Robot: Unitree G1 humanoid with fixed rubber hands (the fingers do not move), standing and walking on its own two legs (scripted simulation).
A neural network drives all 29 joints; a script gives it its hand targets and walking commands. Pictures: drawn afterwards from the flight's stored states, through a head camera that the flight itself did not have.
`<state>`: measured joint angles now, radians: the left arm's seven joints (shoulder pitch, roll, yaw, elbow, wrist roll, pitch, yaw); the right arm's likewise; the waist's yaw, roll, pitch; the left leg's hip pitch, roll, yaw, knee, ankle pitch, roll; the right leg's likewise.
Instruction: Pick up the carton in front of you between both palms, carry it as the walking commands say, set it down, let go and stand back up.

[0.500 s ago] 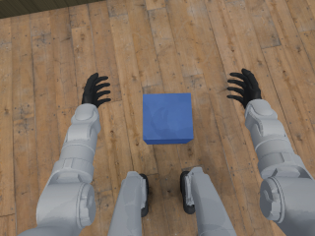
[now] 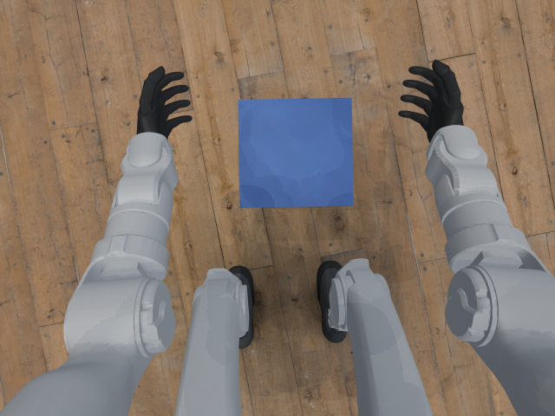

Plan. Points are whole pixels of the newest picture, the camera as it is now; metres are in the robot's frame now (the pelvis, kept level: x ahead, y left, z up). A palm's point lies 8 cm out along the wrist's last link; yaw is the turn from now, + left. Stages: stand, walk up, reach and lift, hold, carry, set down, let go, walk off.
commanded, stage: reach and lift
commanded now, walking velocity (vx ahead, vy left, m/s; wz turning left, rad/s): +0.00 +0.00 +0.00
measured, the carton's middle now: (292, 161) +0.46 -0.03 -0.44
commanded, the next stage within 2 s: none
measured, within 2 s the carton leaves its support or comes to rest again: leaves its support in 1.42 s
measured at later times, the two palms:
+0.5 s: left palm (196, 157) +0.47 +0.16 -0.35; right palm (388, 153) +0.45 -0.21 -0.35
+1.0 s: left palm (207, 154) +0.48 +0.14 -0.36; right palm (379, 155) +0.45 -0.20 -0.37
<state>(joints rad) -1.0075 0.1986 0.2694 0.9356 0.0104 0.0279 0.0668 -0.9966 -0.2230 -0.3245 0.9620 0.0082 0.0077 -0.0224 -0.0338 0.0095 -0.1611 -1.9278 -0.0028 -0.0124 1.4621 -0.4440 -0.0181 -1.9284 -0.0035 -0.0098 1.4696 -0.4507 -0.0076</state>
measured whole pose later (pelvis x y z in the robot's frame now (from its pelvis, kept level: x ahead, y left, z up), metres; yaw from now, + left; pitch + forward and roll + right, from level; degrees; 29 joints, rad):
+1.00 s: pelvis -0.05 +0.00 -0.19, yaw +0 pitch +39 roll +1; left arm -1.36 0.31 0.00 1.17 -0.27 -0.03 0.14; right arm -1.33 -0.32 -0.04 1.15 0.26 -0.04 -0.12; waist -0.04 0.02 0.27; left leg -2.30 -0.01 -0.01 2.14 -0.52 -0.02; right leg -2.31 0.00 0.00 2.15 -0.52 0.00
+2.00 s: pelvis -0.04 +0.02 -0.07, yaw -3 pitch +41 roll +0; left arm -0.97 -0.04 0.45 0.72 0.18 0.30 0.09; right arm -0.93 -0.02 -0.43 0.69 -0.17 0.33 -0.03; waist -0.03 0.04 -0.18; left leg -1.98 -0.09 -0.04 1.79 -0.53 -0.02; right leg -1.99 0.05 0.04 1.77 -0.49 0.03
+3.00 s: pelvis +0.06 +0.01 +0.19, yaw -4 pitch +8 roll +0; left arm -0.29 -0.15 0.29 0.48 0.19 0.41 0.04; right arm -0.28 0.14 -0.28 0.46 -0.20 0.43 -0.03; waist -0.01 0.01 -0.13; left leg -0.51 -0.04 -0.08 0.69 -0.33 0.00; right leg -0.52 0.04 0.06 0.68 -0.30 0.00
